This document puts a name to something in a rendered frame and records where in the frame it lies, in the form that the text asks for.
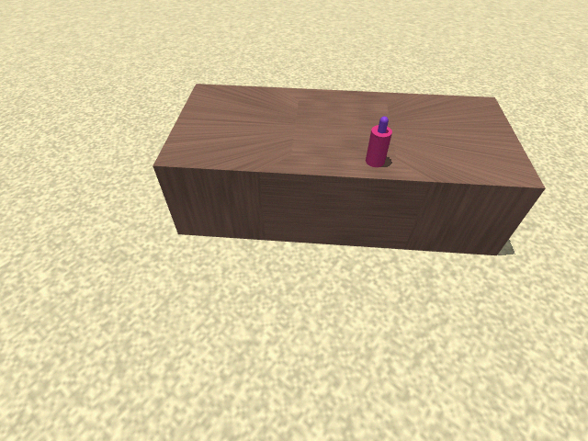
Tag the bottle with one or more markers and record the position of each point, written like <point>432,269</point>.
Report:
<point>379,142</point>

